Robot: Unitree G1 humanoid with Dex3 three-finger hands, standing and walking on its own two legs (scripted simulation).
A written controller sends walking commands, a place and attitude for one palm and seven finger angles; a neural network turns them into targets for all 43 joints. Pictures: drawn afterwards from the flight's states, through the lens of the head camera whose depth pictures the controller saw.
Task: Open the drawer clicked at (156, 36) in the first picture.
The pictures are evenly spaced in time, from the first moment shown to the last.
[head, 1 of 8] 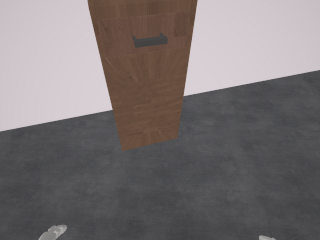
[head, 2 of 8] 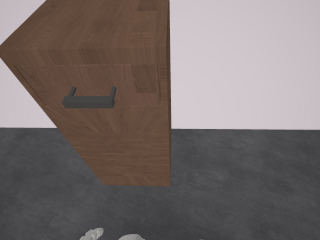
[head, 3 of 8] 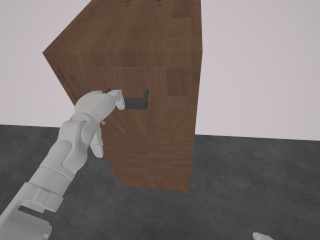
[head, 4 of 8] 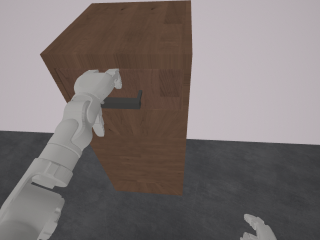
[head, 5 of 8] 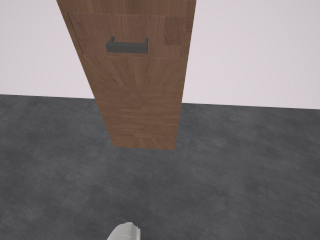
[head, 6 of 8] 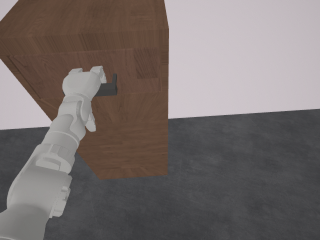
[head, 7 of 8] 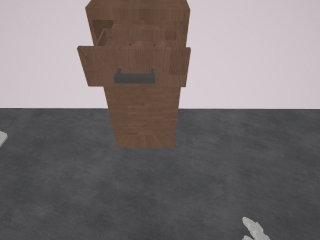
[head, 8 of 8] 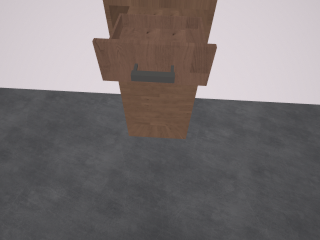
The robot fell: no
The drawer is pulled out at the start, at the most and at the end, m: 0.00 0.26 0.26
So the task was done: yes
